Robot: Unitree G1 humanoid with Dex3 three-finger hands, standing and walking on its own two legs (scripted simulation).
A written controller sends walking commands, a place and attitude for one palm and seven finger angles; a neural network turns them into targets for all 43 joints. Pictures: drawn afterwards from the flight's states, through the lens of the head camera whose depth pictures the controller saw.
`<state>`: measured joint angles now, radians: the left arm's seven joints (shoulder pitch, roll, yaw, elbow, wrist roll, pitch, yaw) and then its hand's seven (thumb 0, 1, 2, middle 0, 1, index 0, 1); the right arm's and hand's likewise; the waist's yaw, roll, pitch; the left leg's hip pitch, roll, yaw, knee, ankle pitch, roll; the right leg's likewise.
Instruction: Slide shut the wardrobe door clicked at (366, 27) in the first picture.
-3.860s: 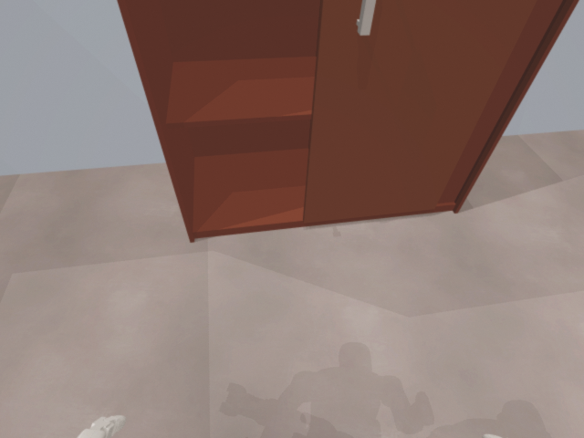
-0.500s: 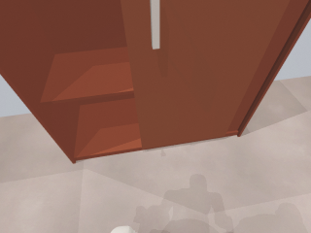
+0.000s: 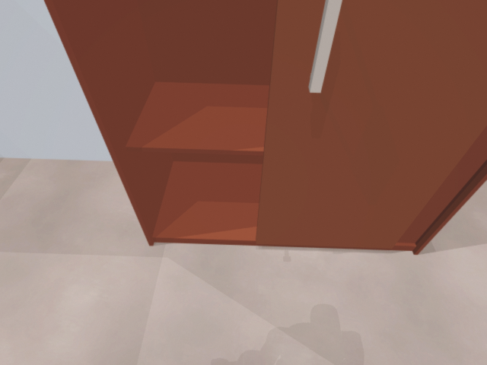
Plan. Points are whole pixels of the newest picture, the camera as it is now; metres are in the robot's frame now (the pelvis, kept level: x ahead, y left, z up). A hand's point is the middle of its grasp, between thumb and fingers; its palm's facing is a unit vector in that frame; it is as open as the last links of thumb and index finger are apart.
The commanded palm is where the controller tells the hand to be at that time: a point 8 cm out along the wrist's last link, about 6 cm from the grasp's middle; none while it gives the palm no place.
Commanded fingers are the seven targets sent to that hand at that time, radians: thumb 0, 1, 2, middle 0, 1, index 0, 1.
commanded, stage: take the last steps up to it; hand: right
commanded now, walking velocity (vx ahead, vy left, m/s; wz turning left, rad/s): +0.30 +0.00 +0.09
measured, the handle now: (323, 36) +0.73 -0.12 +0.22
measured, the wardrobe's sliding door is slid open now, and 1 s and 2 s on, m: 0.48 0.48 0.48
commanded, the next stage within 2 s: come to a stop and stand still in 0.72 s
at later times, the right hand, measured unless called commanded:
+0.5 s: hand out of the picture +0.16 -0.16 -0.17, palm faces -0.08 +0.98 -0.20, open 7.3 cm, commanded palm none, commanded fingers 0.00 -0.90 -0.90 0.20 0.30 0.20 0.30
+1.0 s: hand (321, 358) +0.19 -0.14 -0.19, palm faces +0.06 +0.99 -0.12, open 7.3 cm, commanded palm none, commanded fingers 0.00 -0.90 -0.90 0.20 0.30 0.20 0.30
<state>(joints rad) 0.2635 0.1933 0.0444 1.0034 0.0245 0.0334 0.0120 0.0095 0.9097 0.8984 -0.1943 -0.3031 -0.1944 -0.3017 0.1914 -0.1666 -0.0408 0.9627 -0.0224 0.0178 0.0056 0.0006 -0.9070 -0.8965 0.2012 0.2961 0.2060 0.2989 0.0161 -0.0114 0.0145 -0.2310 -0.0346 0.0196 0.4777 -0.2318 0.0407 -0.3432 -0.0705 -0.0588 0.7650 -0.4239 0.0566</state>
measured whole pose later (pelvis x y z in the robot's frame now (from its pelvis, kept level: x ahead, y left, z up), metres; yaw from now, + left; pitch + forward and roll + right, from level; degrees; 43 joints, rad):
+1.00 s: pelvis +0.24 +0.01 -0.01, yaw +2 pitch -1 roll +1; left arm 0.13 0.13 0.01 1.04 0.02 -0.03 0.02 0.01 0.92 0.90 -0.19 -0.30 -0.19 -0.30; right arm 0.34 -0.13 -0.01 1.15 -0.01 -0.01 -0.04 0.00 -0.91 -0.90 0.20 0.30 0.20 0.30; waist -0.05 0.05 0.06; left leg -0.12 0.05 0.12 0.57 -0.44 -0.02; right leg -0.34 -0.04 -0.13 0.56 -0.20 -0.05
